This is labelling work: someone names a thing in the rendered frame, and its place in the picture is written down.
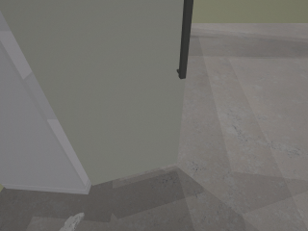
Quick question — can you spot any handle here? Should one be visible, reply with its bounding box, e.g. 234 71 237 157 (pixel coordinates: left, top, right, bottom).
176 0 193 79

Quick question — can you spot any robot left hand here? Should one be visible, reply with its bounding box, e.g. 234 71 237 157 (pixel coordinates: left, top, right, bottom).
59 213 85 231

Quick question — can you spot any fridge door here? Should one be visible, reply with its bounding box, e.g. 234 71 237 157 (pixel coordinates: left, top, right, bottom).
0 0 186 186

